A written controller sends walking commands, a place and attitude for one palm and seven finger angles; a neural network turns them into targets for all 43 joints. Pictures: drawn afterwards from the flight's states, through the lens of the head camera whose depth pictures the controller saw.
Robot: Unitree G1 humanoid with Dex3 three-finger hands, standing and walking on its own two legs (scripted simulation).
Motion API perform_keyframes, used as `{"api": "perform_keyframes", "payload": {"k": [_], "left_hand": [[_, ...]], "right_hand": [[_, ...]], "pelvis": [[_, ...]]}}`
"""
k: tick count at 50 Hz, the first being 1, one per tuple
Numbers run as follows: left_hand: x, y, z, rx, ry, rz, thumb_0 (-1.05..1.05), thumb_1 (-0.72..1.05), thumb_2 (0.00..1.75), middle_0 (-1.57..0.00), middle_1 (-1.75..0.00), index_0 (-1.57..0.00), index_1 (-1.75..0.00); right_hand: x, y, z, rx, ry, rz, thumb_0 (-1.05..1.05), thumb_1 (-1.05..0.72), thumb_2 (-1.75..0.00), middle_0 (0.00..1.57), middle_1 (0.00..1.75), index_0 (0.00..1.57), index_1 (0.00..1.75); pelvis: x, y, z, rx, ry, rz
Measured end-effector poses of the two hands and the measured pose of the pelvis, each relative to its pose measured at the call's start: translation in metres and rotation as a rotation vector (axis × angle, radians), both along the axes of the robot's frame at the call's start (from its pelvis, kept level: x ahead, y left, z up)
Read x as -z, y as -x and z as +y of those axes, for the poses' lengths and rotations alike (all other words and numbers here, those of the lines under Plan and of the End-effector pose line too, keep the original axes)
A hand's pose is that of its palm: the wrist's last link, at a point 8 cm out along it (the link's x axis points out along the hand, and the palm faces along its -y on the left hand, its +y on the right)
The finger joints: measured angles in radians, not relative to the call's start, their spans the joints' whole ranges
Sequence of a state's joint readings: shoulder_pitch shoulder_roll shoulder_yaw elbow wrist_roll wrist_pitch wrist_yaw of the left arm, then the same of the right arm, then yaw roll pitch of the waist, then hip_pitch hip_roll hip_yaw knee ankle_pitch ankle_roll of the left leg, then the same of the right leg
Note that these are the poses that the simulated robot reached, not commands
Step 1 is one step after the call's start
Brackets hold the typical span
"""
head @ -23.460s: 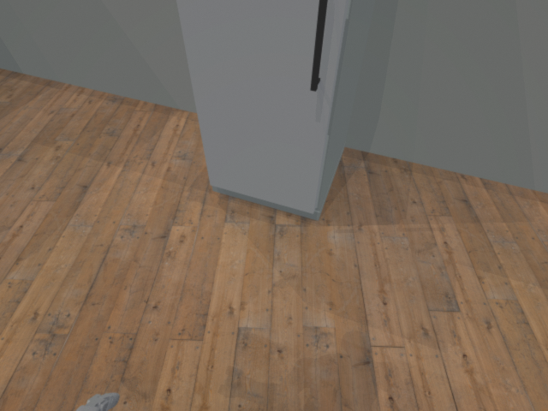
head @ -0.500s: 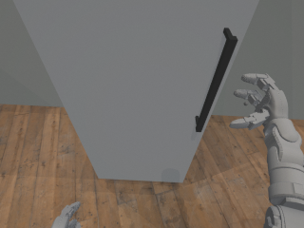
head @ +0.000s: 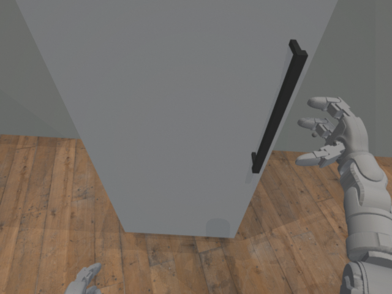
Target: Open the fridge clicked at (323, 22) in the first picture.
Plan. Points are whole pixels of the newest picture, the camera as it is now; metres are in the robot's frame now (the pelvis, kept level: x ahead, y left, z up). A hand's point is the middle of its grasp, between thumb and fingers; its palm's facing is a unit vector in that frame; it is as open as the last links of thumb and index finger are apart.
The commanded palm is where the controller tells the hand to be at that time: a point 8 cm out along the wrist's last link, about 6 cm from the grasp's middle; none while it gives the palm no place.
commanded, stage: move the hooked fingers beside the handle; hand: right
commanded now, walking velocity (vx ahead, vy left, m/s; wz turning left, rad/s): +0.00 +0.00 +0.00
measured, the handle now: (271, 119) +0.47 -0.12 +0.13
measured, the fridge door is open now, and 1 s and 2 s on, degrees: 0 0 0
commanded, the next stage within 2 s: feel for the door with the fingertips in 1.34 s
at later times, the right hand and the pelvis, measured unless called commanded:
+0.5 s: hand (313, 145) +0.38 -0.19 +0.14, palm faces -0.01 +1.00 +0.01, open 14.0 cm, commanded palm +0.36 -0.24 +0.15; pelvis +0.00 +0.00 +0.00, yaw +0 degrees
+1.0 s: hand (313, 138) +0.39 -0.19 +0.15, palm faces +0.00 +1.00 -0.01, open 14.0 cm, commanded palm +0.37 -0.23 +0.15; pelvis -0.01 +0.00 +0.00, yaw +0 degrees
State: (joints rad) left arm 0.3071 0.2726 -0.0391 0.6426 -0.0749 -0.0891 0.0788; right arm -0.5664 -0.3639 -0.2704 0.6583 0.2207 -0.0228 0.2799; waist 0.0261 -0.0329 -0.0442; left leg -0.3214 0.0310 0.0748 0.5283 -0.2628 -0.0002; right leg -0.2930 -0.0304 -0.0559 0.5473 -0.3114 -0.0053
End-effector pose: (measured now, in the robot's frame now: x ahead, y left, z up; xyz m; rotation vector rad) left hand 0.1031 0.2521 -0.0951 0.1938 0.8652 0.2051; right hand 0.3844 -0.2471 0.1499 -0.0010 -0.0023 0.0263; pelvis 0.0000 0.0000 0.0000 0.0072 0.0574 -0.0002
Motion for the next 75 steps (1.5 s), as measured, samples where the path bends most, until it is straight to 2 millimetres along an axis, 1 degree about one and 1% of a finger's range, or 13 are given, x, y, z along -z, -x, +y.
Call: {"api": "perform_keyframes", "payload": {"k": [6, 15, 19, 24, 29, 35, 40, 44, 50, 55, 64, 72, 75], "left_hand": [[-0.002, -0.006, -0.001, 0.005, 0.001, -0.011, 0.01, 0.91, 0.90, -0.20, -0.30, -0.21, -0.30], [-0.005, -0.014, -0.005, 0.016, 0.003, -0.031, 0.01, 0.91, 0.90, -0.20, -0.30, -0.21, -0.30], [-0.005, -0.017, -0.006, 0.018, 0.015, -0.039, 0.01, 0.91, 0.90, -0.20, -0.30, -0.21, -0.30], [-0.006, -0.018, -0.007, 0.020, 0.018, -0.050, 0.01, 0.91, 0.90, -0.20, -0.30, -0.21, -0.30], [-0.008, -0.018, -0.008, 0.031, 0.004, -0.054, 0.01, 0.91, 0.90, -0.20, -0.30, -0.21, -0.30], [-0.007, -0.016, -0.008, 0.037, 0.000, -0.053, 0.01, 0.91, 0.90, -0.20, -0.30, -0.21, -0.30], [-0.005, -0.010, -0.007, 0.025, 0.007, -0.047, 0.01, 0.91, 0.90, -0.20, -0.30, -0.21, -0.30], [-0.004, -0.002, -0.005, 0.014, 0.007, -0.038, 0.01, 0.91, 0.90, -0.20, -0.30, -0.21, -0.30], [-0.002, 0.008, -0.002, 0.003, -0.001, -0.010, 0.01, 0.91, 0.90, -0.20, -0.30, -0.21, -0.30], [0.001, 0.013, 0.000, -0.001, -0.001, 0.009, 0.01, 0.91, 0.90, -0.20, -0.30, -0.21, -0.30], [0.000, 0.011, 0.002, -0.009, -0.001, 0.010, 0.01, 0.91, 0.90, -0.20, -0.30, -0.21, -0.30], [-0.003, 0.004, 0.003, -0.007, -0.011, 0.005, 0.01, 0.91, 0.90, -0.20, -0.30, -0.21, -0.30], [-0.003, 0.000, 0.003, -0.002, -0.011, 0.004, 0.01, 0.91, 0.90, -0.20, -0.30, -0.21, -0.30]], "right_hand": [[0.017, 0.004, 0.002, 0.012, -0.014, 0.036, -0.01, 0.50, -0.30, 0.30, 1.20, 0.30, 1.20], [-0.007, 0.006, 0.002, 0.010, 0.002, -0.063, -0.01, 0.50, -0.30, 0.30, 1.20, 0.30, 1.20], [-0.001, 0.007, 0.002, 0.002, -0.006, -0.001, -0.01, 0.50, -0.30, 0.30, 1.20, 0.30, 1.20], [0.012, 0.018, 0.003, 0.012, -0.011, 0.022, -0.01, 0.50, -0.30, 0.30, 1.20, 0.30, 1.20], [0.005, 0.025, 0.000, 0.035, 0.004, -0.037, -0.01, 0.50, -0.30, 0.30, 1.20, 0.30, 1.20], [-0.010, 0.018, 0.003, 0.009, 0.007, -0.044, -0.01, 0.50, -0.30, 0.30, 1.20, 0.30, 1.20], [0.002, 0.012, 0.008, -0.003, -0.012, 0.027, -0.01, 0.50, -0.30, 0.30, 1.20, 0.30, 1.20], [0.009, 0.015, 0.010, 0.011, -0.006, 0.013, -0.01, 0.50, -0.30, 0.30, 1.20, 0.30, 1.20], [-0.001, 0.015, 0.006, 0.029, 0.011, -0.047, -0.01, 0.50, -0.30, 0.30, 1.20, 0.30, 1.20], [-0.004, 0.007, 0.006, 0.009, 0.011, -0.015, -0.01, 0.50, -0.30, 0.30, 1.20, 0.30, 1.20], [0.012, 0.004, 0.011, 0.015, -0.016, 0.007, -0.01, 0.50, -0.30, 0.30, 1.20, 0.30, 1.20], [0.002, 0.003, -0.008, 0.033, 0.009, -0.022, -0.01, 0.50, -0.30, 0.30, 1.20, 0.30, 1.20], [0.001, 0.002, -0.008, 0.011, 0.004, -0.010, -0.01, 0.50, -0.30, 0.30, 1.20, 0.30, 1.20]], "pelvis": [[0.000, -0.001, 0.000, -0.005, 0.002, 0.007], [0.000, -0.003, 0.000, -0.001, -0.001, -0.011], [0.000, -0.003, -0.001, -0.001, 0.001, -0.008], [0.000, -0.001, -0.001, -0.007, 0.003, -0.009], [0.000, 0.002, 0.000, -0.002, 0.001, -0.024], [-0.001, 0.006, 0.000, 0.009, -0.001, -0.029], [0.000, 0.009, 0.000, 0.004, 0.003, -0.016], [0.000, 0.010, 0.000, -0.006, 0.005, -0.013], [0.000, 0.010, 0.002, -0.006, 0.002, -0.022], [0.000, 0.010, 0.002, -0.001, 0.001, -0.015], [0.000, 0.006, 0.002, -0.013, 0.005, 0.000], [0.000, 0.002, 0.003, -0.009, -0.001, -0.002], [0.000, 0.000, 0.001, -0.004, -0.002, 0.001]]}}
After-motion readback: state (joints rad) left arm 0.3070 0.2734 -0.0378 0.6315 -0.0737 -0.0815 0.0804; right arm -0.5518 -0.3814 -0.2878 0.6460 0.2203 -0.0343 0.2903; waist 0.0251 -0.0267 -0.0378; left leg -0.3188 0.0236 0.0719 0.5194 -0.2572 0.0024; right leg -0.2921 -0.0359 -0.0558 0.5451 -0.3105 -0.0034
